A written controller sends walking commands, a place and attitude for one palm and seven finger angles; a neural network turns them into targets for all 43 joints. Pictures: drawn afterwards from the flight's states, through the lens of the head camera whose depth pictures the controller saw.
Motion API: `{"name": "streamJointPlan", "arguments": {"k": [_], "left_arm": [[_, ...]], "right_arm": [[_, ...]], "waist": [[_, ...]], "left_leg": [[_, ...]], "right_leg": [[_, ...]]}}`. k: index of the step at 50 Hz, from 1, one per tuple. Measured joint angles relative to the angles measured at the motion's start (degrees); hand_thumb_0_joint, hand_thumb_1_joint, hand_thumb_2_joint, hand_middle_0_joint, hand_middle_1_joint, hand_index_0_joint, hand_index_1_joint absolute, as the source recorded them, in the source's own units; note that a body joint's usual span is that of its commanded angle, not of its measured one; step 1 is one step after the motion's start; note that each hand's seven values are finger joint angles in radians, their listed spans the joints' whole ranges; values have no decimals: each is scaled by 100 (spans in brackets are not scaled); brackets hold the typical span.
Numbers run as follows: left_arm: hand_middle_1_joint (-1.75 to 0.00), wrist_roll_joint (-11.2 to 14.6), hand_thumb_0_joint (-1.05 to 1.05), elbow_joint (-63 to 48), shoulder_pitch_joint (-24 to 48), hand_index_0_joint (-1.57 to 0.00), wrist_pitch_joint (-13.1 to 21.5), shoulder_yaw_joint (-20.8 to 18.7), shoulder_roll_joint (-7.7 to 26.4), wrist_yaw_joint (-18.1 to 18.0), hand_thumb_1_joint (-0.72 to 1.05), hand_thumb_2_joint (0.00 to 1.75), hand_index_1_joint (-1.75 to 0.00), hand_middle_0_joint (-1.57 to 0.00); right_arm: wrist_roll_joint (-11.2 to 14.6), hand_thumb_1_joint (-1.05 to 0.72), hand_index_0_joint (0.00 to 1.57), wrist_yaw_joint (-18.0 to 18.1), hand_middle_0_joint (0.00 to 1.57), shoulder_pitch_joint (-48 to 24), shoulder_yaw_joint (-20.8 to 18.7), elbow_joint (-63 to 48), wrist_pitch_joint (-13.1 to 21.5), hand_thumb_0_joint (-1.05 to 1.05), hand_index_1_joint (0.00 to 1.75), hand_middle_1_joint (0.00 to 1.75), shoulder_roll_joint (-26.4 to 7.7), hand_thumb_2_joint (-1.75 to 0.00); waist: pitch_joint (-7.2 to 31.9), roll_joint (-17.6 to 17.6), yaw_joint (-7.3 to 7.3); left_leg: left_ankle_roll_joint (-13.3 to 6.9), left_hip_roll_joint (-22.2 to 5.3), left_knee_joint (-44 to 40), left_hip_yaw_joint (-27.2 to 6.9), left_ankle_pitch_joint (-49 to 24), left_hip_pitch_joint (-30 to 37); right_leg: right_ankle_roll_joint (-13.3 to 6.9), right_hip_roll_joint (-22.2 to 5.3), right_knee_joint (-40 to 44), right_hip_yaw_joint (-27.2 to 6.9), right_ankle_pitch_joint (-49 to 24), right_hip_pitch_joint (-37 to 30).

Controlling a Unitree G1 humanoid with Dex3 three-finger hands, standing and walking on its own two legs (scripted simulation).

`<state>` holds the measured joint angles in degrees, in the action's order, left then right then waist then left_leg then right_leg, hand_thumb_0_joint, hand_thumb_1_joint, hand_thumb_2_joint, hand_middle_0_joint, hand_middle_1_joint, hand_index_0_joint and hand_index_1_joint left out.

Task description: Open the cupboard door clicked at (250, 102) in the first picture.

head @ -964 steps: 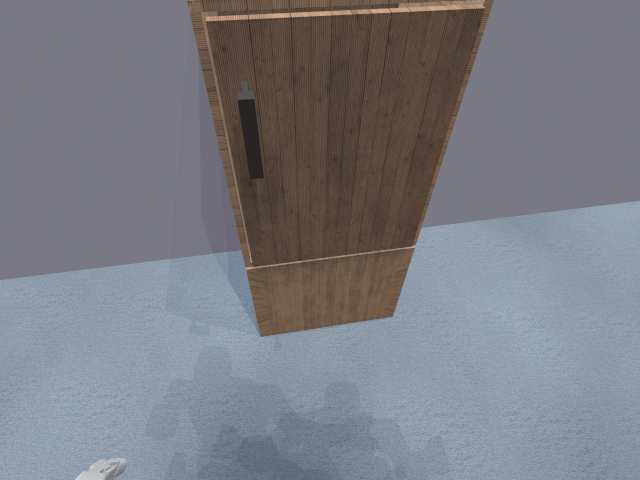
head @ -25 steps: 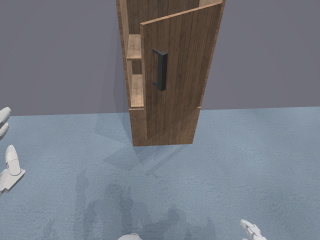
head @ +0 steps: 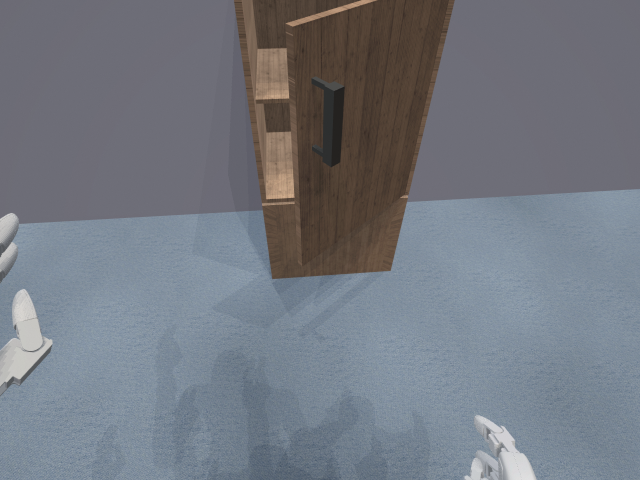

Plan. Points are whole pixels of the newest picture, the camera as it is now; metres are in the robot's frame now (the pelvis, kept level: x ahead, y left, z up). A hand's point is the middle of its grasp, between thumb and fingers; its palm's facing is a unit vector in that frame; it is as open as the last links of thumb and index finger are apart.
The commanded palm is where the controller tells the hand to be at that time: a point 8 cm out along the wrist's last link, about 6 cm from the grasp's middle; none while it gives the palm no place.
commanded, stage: stop stepping back and stand still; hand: left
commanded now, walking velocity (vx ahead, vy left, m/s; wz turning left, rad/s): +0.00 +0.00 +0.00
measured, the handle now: (324, 122) +0.70 +0.02 +0.09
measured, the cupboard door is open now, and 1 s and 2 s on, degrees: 37 37 37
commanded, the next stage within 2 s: let the arm hang, fingers relaxed in 0.68 s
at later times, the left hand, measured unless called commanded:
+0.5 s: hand out of the picture +0.18 +0.29 +0.16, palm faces +0.40 -0.79 -0.46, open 7.4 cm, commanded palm +0.12 +0.32 +0.18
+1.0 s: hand out of the picture +0.09 +0.25 -0.12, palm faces -0.04 -0.94 -0.33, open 7.4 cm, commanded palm none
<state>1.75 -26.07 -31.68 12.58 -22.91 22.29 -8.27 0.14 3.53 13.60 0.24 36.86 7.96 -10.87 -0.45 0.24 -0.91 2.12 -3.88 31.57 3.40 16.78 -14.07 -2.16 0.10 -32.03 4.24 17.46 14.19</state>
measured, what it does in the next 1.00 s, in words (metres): shifts its weight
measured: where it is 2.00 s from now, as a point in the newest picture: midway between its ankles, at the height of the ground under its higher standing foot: outside the picture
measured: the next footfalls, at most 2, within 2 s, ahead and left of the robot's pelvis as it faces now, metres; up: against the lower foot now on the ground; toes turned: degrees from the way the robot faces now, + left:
none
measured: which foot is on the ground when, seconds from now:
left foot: down 0.00-1.00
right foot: down 0.00-1.00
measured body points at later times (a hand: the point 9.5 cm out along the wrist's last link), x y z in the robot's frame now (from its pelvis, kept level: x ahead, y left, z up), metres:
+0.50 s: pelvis -0.02 +0.03 +0.01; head +0.00 +0.03 +0.46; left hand +0.15 +0.33 +0.18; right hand +0.15 -0.21 -0.07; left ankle +0.00 +0.14 -0.73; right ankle +0.00 -0.09 -0.73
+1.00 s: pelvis -0.04 +0.03 +0.00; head -0.02 +0.02 +0.45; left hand +0.09 +0.30 -0.10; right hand +0.08 -0.23 -0.13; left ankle +0.00 +0.14 -0.73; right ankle +0.00 -0.09 -0.73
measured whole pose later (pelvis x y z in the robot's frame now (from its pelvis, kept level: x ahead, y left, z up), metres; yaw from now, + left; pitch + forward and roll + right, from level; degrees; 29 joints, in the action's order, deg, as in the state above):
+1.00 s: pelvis -0.04 +0.03 +0.00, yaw +1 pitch +0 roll +0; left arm -2.1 39.1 -13.1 -2.4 -1.1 15.8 0.4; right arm -1.3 -1.2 8.2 -0.5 49.6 0.4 -16.8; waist -1.7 2.4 -1.9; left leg -1.2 -0.7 32.6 4.1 13.6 -19.1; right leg 0.6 -3.1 -33.1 3.5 14.1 19.0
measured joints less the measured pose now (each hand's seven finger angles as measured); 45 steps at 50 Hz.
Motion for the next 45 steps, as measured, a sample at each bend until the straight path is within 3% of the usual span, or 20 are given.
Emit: {"name": "streamJointPlan", "arguments": {"k": [9,39,41,45], "left_arm": [[-30,11,2,-29,12,-21,-47,-57,49,6,89,90,-30,-21],[-30,-12,2,106,24,-21,-152,100,-93,-23,89,90,-30,-21],[-30,-177,1,917,434,-21,-107,441,30,218,90,90,-30,-21],[-30,-341,0,3795,1487,-20,-962,1403,-117,695,90,90,-30,-20]], "right_arm": [[13,-90,20,11,20,-161,41,-163,-49,1,30,30,48,-89],[2,-90,20,69,20,-50,-6,-168,-151,1,30,30,-32,-89],[4,-90,20,-181,20,-125,-56,150,-9,1,30,30,-205,-89],[-87,-90,20,-431,20,-523,-56,842,-454,1,30,30,-588,-89]], "waist": [[-181,-43,135],[-142,16,100],[-22,129,112],[78,386,104]], "left_leg": [[-115,85,-383,120,-211,147],[-262,150,-573,88,-531,0],[-290,199,-356,12,-488,-259],[-364,309,33,24,-349,-551]], "right_leg": [[147,-61,404,-107,-275,-122],[264,-102,955,-73,-790,-166],[274,-167,705,5,-697,64],[293,-309,85,-22,-425,457]]}}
